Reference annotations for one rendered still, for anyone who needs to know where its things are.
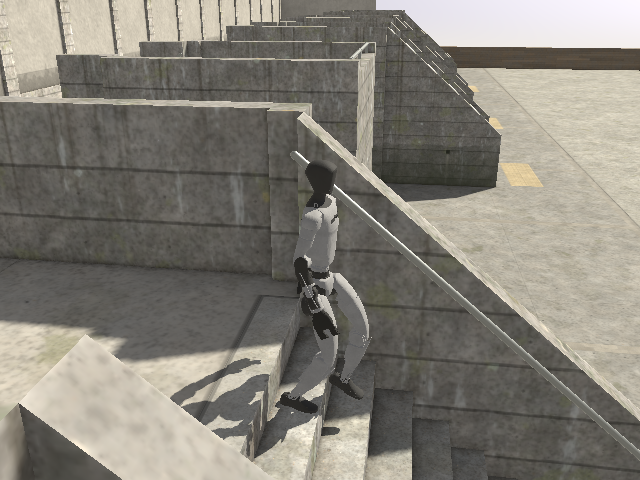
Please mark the stairs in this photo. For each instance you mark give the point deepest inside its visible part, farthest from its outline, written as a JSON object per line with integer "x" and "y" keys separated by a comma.
{"x": 374, "y": 438}

